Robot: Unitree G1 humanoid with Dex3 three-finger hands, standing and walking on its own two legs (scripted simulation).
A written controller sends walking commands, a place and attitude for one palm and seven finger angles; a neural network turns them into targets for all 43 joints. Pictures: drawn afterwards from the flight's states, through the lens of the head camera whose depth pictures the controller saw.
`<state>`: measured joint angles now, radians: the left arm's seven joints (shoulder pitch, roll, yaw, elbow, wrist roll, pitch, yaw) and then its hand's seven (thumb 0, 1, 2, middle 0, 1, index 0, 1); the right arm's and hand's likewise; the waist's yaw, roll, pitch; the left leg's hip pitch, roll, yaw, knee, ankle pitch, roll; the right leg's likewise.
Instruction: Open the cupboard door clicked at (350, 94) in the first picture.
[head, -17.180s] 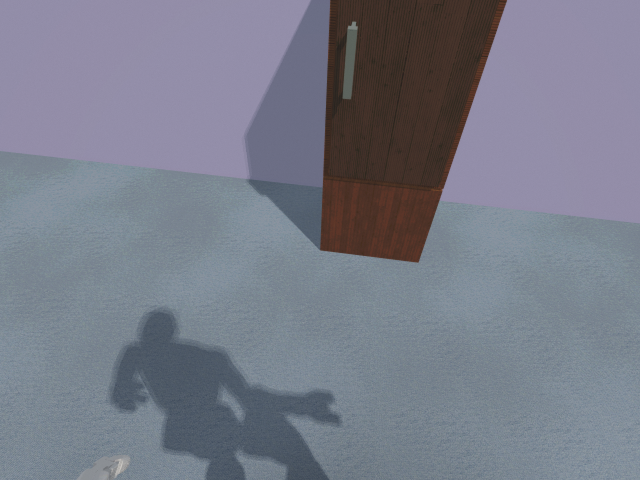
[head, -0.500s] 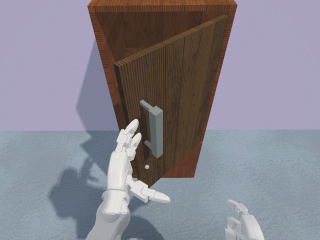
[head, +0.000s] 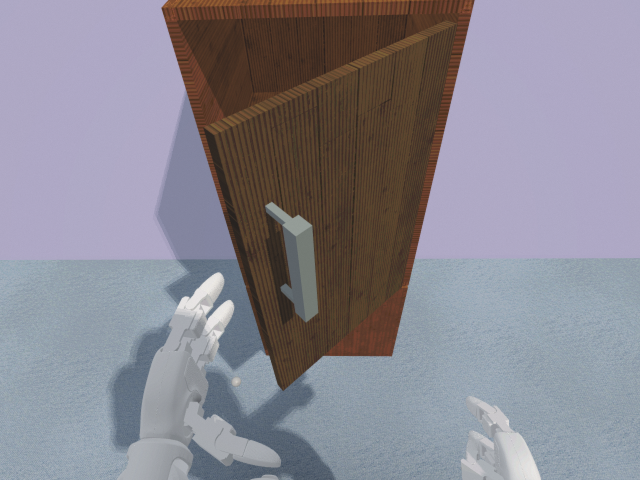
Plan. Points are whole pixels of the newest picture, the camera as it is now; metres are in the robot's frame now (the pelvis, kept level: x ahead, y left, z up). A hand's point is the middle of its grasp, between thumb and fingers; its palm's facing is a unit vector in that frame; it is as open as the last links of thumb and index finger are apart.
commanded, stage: draw the hand back to the body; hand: left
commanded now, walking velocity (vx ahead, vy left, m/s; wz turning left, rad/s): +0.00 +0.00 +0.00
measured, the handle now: (291, 265) +0.36 +0.06 +0.09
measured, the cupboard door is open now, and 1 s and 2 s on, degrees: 44 44 44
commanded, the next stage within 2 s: step back with the hand held close in 1.64 s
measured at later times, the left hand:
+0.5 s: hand (171, 378) +0.19 +0.16 +0.13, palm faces +0.03 -1.00 -0.05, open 16.3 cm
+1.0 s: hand (50, 341) +0.21 +0.26 +0.17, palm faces +0.31 -0.89 -0.33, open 12.3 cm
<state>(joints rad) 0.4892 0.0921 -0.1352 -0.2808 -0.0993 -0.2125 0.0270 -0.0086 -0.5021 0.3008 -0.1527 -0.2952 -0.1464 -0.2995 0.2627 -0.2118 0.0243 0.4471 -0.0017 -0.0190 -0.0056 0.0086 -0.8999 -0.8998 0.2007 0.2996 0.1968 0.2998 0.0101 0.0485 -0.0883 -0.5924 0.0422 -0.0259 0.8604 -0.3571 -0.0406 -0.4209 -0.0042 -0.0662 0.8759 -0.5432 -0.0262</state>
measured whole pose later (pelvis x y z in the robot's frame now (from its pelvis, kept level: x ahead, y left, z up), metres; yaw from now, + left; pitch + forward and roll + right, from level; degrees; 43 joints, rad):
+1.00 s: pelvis +0.01 +0.04 +0.04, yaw -2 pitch -2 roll -1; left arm 0.51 0.30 0.18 -0.43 -0.05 -0.07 0.12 0.00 0.14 0.58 -0.18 -0.30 -0.18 -0.30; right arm 0.20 -0.20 0.06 0.59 -0.01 -0.11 -0.10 0.01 -0.90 -0.90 0.20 0.30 0.20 0.30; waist 0.06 0.04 0.00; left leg -0.26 0.01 0.03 0.52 -0.22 0.01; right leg -0.08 -0.03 -0.02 0.47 -0.34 0.03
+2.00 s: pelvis +0.00 +0.02 +0.05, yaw -2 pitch -1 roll -1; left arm 0.53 0.38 0.37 -0.46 -0.06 -0.12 0.10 0.02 0.89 0.90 -0.21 -0.30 -0.21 -0.30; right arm 0.14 -0.24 -0.01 0.57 0.01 0.00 -0.08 0.01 -0.90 -0.90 0.20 0.30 0.20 0.30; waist 0.02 0.05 0.06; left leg -0.28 0.06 0.02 0.47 -0.18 -0.02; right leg -0.10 0.01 -0.03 0.39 -0.29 0.00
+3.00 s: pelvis -0.25 +0.06 +0.03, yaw -2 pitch +4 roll +0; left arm 0.61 0.51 0.48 -0.66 -0.09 -0.18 0.17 0.02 0.89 0.90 -0.21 -0.30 -0.21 -0.30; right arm 0.17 -0.14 0.02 0.57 -0.02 -0.12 -0.03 0.01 -0.90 -0.90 0.21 0.30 0.20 0.30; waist 0.00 -0.07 -0.02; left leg -0.55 -0.01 0.08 0.37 -0.09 -0.04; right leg -0.03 0.05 -0.06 0.38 -0.42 -0.07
